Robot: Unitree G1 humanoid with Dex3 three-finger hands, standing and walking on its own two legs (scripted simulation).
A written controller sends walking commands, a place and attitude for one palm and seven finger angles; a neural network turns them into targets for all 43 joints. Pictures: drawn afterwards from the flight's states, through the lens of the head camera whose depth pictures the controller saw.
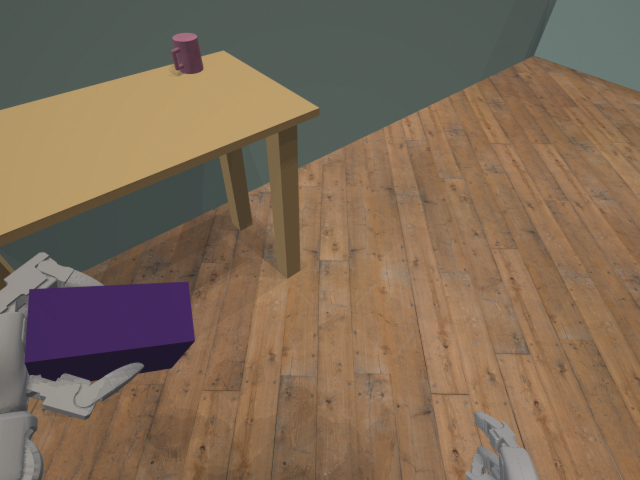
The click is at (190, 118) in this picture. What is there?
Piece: table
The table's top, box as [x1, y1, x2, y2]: [0, 51, 319, 246]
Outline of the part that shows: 319,108 228,53 220,51 201,56 204,68 198,73 185,74 179,70 176,70 173,64 0,110 0,246 318,115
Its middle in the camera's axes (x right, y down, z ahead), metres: -0.55 -0.27 +0.97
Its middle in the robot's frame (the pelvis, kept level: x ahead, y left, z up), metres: +0.88 +0.60 -0.06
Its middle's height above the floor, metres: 0.71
